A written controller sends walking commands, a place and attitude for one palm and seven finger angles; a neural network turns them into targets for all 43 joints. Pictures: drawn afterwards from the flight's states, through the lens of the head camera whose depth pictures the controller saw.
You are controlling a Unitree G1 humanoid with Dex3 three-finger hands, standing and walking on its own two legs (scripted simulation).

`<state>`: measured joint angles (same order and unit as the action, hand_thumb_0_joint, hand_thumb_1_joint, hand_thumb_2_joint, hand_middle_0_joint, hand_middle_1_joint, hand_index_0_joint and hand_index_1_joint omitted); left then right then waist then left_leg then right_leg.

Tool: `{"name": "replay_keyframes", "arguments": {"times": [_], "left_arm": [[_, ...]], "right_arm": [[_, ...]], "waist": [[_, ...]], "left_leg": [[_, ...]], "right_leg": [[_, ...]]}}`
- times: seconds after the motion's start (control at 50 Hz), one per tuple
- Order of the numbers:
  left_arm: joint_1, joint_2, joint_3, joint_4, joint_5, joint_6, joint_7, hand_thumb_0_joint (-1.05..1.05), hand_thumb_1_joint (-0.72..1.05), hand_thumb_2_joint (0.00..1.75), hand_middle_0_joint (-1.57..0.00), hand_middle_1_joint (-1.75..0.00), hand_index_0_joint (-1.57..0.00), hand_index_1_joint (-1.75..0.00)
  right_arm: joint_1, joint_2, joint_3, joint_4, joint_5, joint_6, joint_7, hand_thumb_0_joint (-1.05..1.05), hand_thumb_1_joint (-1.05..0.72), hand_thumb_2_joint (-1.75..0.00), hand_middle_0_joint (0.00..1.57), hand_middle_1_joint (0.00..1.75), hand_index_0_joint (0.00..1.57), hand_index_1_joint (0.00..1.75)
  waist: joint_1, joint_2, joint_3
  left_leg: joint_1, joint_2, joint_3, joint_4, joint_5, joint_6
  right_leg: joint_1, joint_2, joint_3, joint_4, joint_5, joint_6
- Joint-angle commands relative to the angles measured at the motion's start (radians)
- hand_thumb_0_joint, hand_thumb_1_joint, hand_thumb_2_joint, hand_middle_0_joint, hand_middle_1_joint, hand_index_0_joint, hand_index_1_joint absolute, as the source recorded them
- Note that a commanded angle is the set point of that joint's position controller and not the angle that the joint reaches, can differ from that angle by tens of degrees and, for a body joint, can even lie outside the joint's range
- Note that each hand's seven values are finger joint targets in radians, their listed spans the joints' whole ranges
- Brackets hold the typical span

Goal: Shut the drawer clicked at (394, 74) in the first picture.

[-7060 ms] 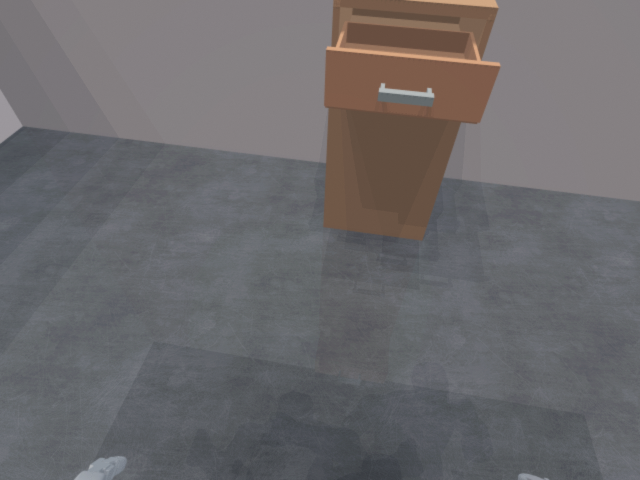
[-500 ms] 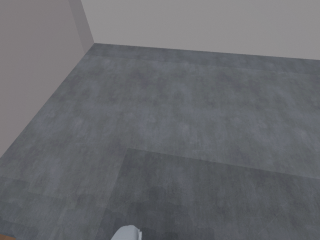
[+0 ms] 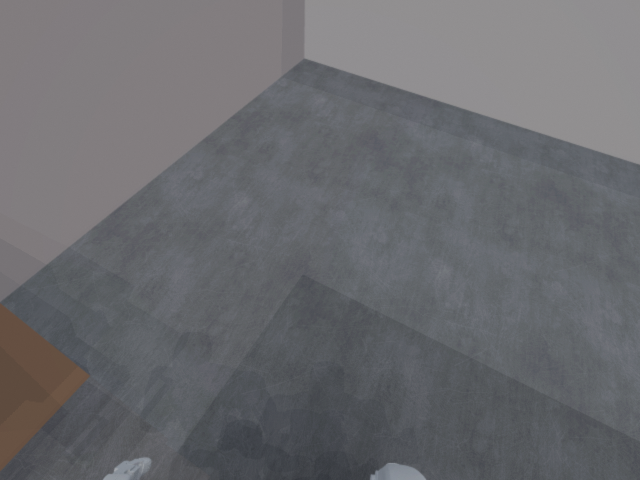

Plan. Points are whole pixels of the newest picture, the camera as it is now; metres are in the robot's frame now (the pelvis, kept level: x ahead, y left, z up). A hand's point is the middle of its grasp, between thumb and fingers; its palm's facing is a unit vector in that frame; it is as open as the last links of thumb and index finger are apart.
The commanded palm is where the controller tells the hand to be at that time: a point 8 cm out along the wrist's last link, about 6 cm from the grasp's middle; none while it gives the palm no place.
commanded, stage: turn to face it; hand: left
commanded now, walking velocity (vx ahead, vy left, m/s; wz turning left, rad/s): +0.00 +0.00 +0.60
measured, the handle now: out of the picture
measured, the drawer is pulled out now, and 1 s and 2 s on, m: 0.29 0.29 0.29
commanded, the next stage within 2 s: take the last steps up to it in 1.60 s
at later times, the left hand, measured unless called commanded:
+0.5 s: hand out of the picture -0.02 +0.15 -0.15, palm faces +0.35 -0.90 -0.28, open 7.4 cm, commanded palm none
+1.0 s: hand out of the picture -0.12 +0.22 -0.16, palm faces +0.62 -0.75 -0.24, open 7.4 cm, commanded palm none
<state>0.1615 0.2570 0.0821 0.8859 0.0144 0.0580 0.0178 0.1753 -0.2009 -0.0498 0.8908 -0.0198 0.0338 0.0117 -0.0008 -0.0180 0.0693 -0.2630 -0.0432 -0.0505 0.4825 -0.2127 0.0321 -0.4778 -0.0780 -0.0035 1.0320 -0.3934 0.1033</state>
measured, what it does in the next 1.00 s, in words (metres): steps on the spot, turning left: right foot, then left foot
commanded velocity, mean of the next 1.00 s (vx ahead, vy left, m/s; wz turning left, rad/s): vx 0.00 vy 0.00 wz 0.60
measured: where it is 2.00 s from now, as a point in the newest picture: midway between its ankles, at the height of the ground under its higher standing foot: outside the picture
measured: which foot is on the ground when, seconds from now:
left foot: down 0.00-0.16, up 0.18-0.66, down 0.68-1.00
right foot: up 0.00-0.14, down 0.16-0.68, up 0.70-1.00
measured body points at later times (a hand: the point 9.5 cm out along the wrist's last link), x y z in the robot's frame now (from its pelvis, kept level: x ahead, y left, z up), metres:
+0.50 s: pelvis -0.03 -0.06 +0.00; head +0.01 -0.07 +0.45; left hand -0.04 +0.20 -0.12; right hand +0.10 -0.30 -0.15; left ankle -0.09 +0.10 -0.66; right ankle +0.01 -0.14 -0.74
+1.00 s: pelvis -0.07 +0.00 +0.00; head -0.06 +0.03 +0.45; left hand -0.16 +0.26 -0.14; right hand +0.15 -0.15 -0.12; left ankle -0.10 +0.07 -0.74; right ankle +0.03 -0.16 -0.65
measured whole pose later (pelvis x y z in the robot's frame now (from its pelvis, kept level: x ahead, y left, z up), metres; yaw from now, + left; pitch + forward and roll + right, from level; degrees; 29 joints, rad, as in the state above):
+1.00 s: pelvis -0.07 +0.00 +0.00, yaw +36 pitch +0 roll -2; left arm 0.18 0.27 0.08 0.90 0.02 0.06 0.02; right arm 0.19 -0.19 -0.04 0.90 -0.01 0.03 0.01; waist 0.01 -0.03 0.06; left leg -0.23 -0.05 -0.05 0.45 -0.21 0.07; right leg -0.50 -0.09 0.00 1.11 -0.34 0.11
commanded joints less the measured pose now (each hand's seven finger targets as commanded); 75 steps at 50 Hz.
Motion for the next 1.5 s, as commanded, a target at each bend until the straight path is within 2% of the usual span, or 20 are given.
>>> {"name": "replay_keyframes", "arguments": {"times": [0.0,0.1,0.12,0.14,0.16,0.22,0.28,0.52,0.62,0.64,0.66,0.68,0.7,0.78,1.06,1.2,1.22,1.26,1.34,1.48], "left_arm": [[-0.039,0.062,0.011,-0.103,-0.003,-0.028,0.003,0.0,0.9,0.9,-0.2,-0.3,-0.2,-0.3],[0.072,0.062,0.013,-0.091,-0.014,-0.049,0.011,0.0,0.9,0.9,-0.2,-0.3,-0.2,-0.3],[0.111,0.104,0.02,-0.086,-0.009,-0.061,0.015,0.0,0.9,0.9,-0.2,-0.3,-0.2,-0.3],[0.125,0.2,0.04,-0.089,0.009,-0.071,0.023,0.0,0.9,0.9,-0.2,-0.3,-0.2,-0.3],[0.111,0.241,0.039,-0.105,0.007,-0.063,0.024,0.0,0.9,0.9,-0.2,-0.3,-0.2,-0.3],[-0.049,0.134,0.016,-0.14,-0.001,-0.061,0.023,0.0,0.9,0.9,-0.2,-0.3,-0.2,-0.3],[-0.016,0.092,-0.001,-0.124,-0.001,-0.074,0.017,0.0,0.9,0.9,-0.2,-0.3,-0.2,-0.3],[0.131,0.153,0.022,-0.042,0.018,-0.061,0.017,0.0,0.9,0.9,-0.2,-0.3,-0.2,-0.3],[0.126,0.165,0.033,-0.02,0.012,-0.049,0.009,0.0,0.9,0.9,-0.2,-0.3,-0.2,-0.3],[0.126,0.153,0.03,-0.026,0.003,-0.042,0.005,0.0,0.9,0.9,-0.2,-0.3,-0.2,-0.3],[0.12,0.093,0.024,-0.06,-0.005,-0.036,0.0,0.0,0.9,0.9,-0.2,-0.3,-0.2,-0.3],[0.037,0.06,0.002,-0.101,0.004,-0.03,0.0,0.0,0.9,0.9,-0.2,-0.3,-0.2,-0.3],[0.021,0.085,0.006,-0.104,0.007,-0.025,0.001,0.0,0.9,0.9,-0.2,-0.3,-0.2,-0.3],[0.043,0.093,0.018,-0.042,0.008,-0.023,-0.007,0.0,0.9,0.9,-0.2,-0.3,-0.2,-0.3],[-0.083,0.072,0.008,-0.103,-0.004,-0.03,0.007,0.0,0.9,0.9,-0.2,-0.3,-0.2,-0.3],[0.037,0.069,0.005,-0.089,-0.019,-0.047,0.019,0.0,0.9,0.9,-0.2,-0.3,-0.2,-0.3],[0.066,0.102,0.012,-0.083,-0.016,-0.056,0.023,0.0,0.9,0.9,-0.2,-0.3,-0.2,-0.3],[0.076,0.223,0.031,-0.096,0.005,-0.059,0.03,0.0,0.9,0.9,-0.2,-0.3,-0.2,-0.3],[-0.069,0.101,0.001,-0.119,-0.005,-0.063,0.025,0.0,0.9,0.9,-0.2,-0.3,-0.2,-0.3],[0.091,0.103,0.002,-0.055,0.003,-0.074,0.02,0.0,0.9,0.9,-0.2,-0.3,-0.2,-0.3]], "right_arm": [[0.044,-0.229,-0.069,-0.057,-0.007,-0.012,-0.017,0.0,-0.9,-0.9,0.2,0.3,0.2,0.3],[0.003,-0.223,-0.077,-0.074,-0.002,-0.004,-0.013,0.0,-0.9,-0.9,0.2,0.3,0.2,0.3],[0.004,-0.188,-0.072,-0.08,0.007,-0.005,-0.009,0.0,-0.9,-0.9,0.2,0.3,0.2,0.3],[0.038,-0.11,-0.062,-0.093,0.016,-0.006,-0.005,0.0,-0.9,-0.9,0.2,0.3,0.2,0.3],[0.009,-0.142,-0.069,-0.111,0.003,-0.005,-0.007,0.0,-0.9,-0.9,0.2,0.3,0.2,0.3],[0.055,-0.155,-0.082,-0.047,-0.008,0.021,0.01,0.0,-0.9,-0.9,0.2,0.3,0.2,0.3],[0.083,-0.127,-0.069,-0.018,-0.007,0.026,0.02,0.0,-0.9,-0.9,0.2,0.3,0.2,0.3],[-0.089,-0.107,-0.045,-0.052,0.006,0.022,0.024,0.0,-0.9,-0.9,0.2,0.3,0.2,0.3],[-0.01,-0.115,-0.039,-0.049,0.008,-0.003,0.014,0.0,-0.9,-0.9,0.2,0.3,0.2,0.3],[0.045,-0.151,-0.048,-0.036,0.007,-0.011,0.015,0.0,-0.9,-0.9,0.2,0.3,0.2,0.3],[0.101,-0.268,-0.077,-0.033,0.002,-0.021,0.007,0.0,-0.9,-0.9,0.2,0.3,0.2,0.3],[0.16,-0.338,-0.091,-0.016,0.005,-0.016,-0.004,0.0,-0.9,-0.9,0.2,0.3,0.2,0.3],[0.159,-0.328,-0.085,-0.008,0.002,-0.011,-0.005,0.0,-0.9,-0.9,0.2,0.3,0.2,0.3],[-0.001,-0.22,-0.049,-0.051,0.003,-0.023,-0.026,0.0,-0.9,-0.9,0.2,0.3,0.2,0.3],[0.11,-0.213,-0.063,-0.032,-0.005,-0.017,-0.025,0.0,-0.9,-0.9,0.2,0.3,0.2,0.3],[0.062,-0.203,-0.071,-0.043,0.0,-0.003,-0.02,0.0,-0.9,-0.9,0.2,0.3,0.2,0.3],[0.062,-0.174,-0.067,-0.045,0.009,-0.003,-0.015,0.0,-0.9,-0.9,0.2,0.3,0.2,0.3],[0.074,-0.126,-0.063,-0.072,0.007,-0.004,-0.015,0.0,-0.9,-0.9,0.2,0.3,0.2,0.3],[0.108,-0.137,-0.071,-0.006,-0.009,0.027,0.006,0.0,-0.9,-0.9,0.2,0.3,0.2,0.3],[0.043,-0.114,-0.054,-0.001,-0.007,0.034,0.008,0.0,-0.9,-0.9,0.2,0.3,0.2,0.3]], "waist": [[-0.035,0.181,-0.083],[0.02,0.156,-0.141],[0.042,0.062,-0.153],[0.049,-0.233,-0.173],[0.053,-0.283,-0.136],[-0.031,-0.15,-0.03],[-0.032,-0.13,-0.029],[0.052,-0.169,-0.056],[0.016,-0.148,-0.144],[-0.02,-0.046,-0.174],[-0.059,0.256,-0.194],[-0.094,0.347,-0.177],[-0.081,0.234,-0.173],[-0.012,0.202,-0.083],[-0.052,0.167,-0.098],[0.009,0.166,-0.174],[0.027,0.083,-0.178],[0.04,-0.255,-0.147],[-0.045,-0.111,-0.008],[0.01,-0.141,-0.013]], "left_leg": [[0.079,0.249,-0.319,-0.148,0.223,0.142],[-0.055,0.188,-0.344,-0.033,0.252,0.096],[-0.169,0.139,-0.309,0.042,0.129,0.046],[-0.356,-0.004,-0.112,0.266,-0.207,-0.05],[-0.377,-0.024,-0.036,0.489,-0.392,-0.078],[-0.323,0.05,-0.041,0.726,-0.217,-0.08],[-0.336,0.063,0.012,0.766,-0.115,-0.109],[-0.227,0.096,0.109,0.399,-0.233,-0.108],[0.003,0.067,0.157,0.059,-0.1,-0.076],[0.151,0.088,0.113,-0.064,0.039,-0.061],[0.3,0.334,-0.227,-0.139,0.286,0.037],[0.292,0.468,-0.373,-0.147,0.568,0.141],[0.255,0.475,-0.3,-0.126,0.507,0.177],[0.143,0.268,-0.162,-0.142,0.427,0.083],[0.159,0.244,-0.378,-0.139,0.324,0.153],[0.0,0.162,-0.421,-0.038,0.323,0.097],[-0.119,0.12,-0.381,0.015,0.192,0.049],[-0.378,-0.062,-0.061,0.423,-0.374,-0.075],[-0.308,0.038,-0.043,0.737,-0.183,-0.081],[-0.314,0.061,0.005,0.676,-0.136,-0.11]], "right_leg": [[-0.003,0.019,0.012,-0.132,-0.035,-0.011],[0.305,0.069,-0.011,-0.509,0.112,-0.034],[0.457,0.007,0.041,-0.666,0.183,-0.044],[0.594,-0.275,0.309,-0.794,0.136,-0.13],[0.436,-0.437,0.43,-0.798,0.201,-0.231],[0.23,-0.289,0.226,-0.814,0.061,-0.206],[0.294,-0.214,0.032,-0.748,0.283,-0.186],[0.382,-0.314,-0.044,-0.71,0.351,-0.238],[0.351,-0.308,-0.143,-0.518,0.453,-0.176],[0.245,-0.276,-0.184,-0.387,0.371,-0.125],[-0.021,-0.14,-0.223,-0.156,-0.009,-0.038],[-0.16,-0.061,-0.13,0.013,-0.291,-0.01],[-0.152,-0.081,-0.059,0.106,-0.226,-0.029],[-0.137,-0.055,-0.002,0.18,0.023,-0.013],[-0.051,0.02,0.032,-0.094,-0.04,-0.003],[0.313,0.084,0.018,-0.535,0.11,-0.039],[0.469,0.03,0.058,-0.675,0.197,-0.05],[0.505,-0.415,0.438,-0.789,0.223,-0.233],[0.25,-0.238,0.161,-0.772,0.229,-0.22],[0.341,-0.219,0.052,-0.744,0.342,-0.219]]}}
